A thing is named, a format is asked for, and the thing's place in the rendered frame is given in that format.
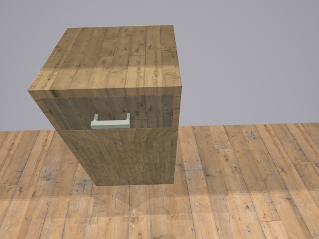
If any cabinet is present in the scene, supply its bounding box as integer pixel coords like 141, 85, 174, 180
27, 25, 182, 186

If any handle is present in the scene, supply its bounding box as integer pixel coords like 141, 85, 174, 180
91, 113, 130, 129

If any drawer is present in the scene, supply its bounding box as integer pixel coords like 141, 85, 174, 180
41, 94, 174, 130

